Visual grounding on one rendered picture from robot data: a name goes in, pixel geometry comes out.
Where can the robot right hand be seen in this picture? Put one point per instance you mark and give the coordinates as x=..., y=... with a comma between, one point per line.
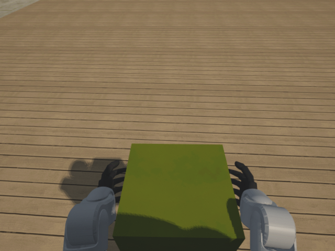
x=247, y=180

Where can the left robot forearm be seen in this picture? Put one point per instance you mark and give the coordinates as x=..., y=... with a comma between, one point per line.
x=86, y=227

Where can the carton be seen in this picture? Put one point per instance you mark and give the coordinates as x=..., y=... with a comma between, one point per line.
x=178, y=197

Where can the right robot forearm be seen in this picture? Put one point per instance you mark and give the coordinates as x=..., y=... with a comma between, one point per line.
x=272, y=228

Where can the robot left hand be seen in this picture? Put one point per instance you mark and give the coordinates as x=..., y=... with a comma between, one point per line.
x=108, y=175

